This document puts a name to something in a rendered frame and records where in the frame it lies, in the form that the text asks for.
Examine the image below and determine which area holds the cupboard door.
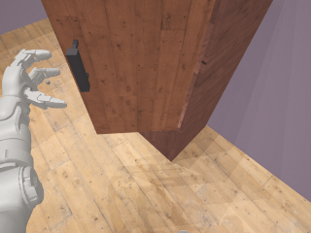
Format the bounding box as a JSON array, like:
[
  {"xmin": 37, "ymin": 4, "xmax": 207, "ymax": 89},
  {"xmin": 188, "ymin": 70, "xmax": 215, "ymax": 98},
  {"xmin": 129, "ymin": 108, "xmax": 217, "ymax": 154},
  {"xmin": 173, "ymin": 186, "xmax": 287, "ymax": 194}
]
[{"xmin": 41, "ymin": 0, "xmax": 216, "ymax": 135}]

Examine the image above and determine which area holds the left robot upper arm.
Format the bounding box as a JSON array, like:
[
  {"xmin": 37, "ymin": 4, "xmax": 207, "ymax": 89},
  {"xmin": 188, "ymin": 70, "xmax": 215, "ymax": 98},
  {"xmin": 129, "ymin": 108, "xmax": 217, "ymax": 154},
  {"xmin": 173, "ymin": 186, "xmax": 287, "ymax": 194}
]
[{"xmin": 0, "ymin": 166, "xmax": 45, "ymax": 233}]

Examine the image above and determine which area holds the handle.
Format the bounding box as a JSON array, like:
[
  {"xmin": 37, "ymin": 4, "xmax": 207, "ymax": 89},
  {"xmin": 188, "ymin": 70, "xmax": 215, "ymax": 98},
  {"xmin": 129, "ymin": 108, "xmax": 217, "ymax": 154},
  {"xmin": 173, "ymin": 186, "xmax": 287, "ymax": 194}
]
[{"xmin": 65, "ymin": 39, "xmax": 90, "ymax": 92}]

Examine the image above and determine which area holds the robot left hand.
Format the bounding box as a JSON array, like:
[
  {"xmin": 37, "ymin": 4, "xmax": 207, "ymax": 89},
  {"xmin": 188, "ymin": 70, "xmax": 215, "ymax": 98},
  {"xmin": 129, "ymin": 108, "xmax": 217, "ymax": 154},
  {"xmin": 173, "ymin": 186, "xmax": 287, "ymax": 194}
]
[{"xmin": 2, "ymin": 49, "xmax": 67, "ymax": 110}]

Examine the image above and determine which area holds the robot left forearm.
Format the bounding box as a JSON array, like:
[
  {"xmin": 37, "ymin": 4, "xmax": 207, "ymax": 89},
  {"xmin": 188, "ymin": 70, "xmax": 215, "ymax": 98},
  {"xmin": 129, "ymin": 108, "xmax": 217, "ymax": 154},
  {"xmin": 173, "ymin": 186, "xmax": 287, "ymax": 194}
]
[{"xmin": 0, "ymin": 96, "xmax": 34, "ymax": 173}]

